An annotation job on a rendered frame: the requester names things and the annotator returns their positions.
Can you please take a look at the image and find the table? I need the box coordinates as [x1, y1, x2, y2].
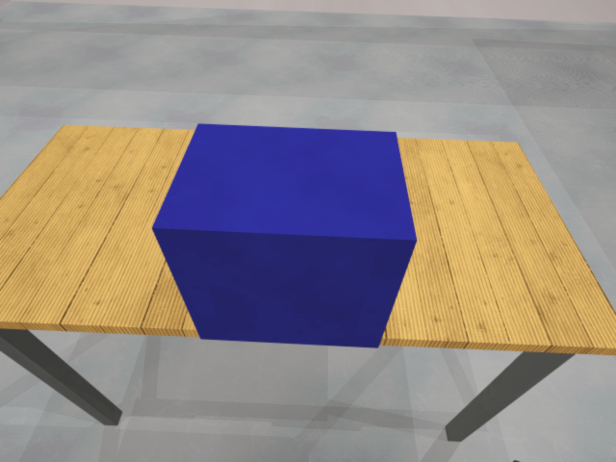
[0, 125, 616, 442]

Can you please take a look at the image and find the carton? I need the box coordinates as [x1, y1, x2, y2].
[152, 123, 417, 348]

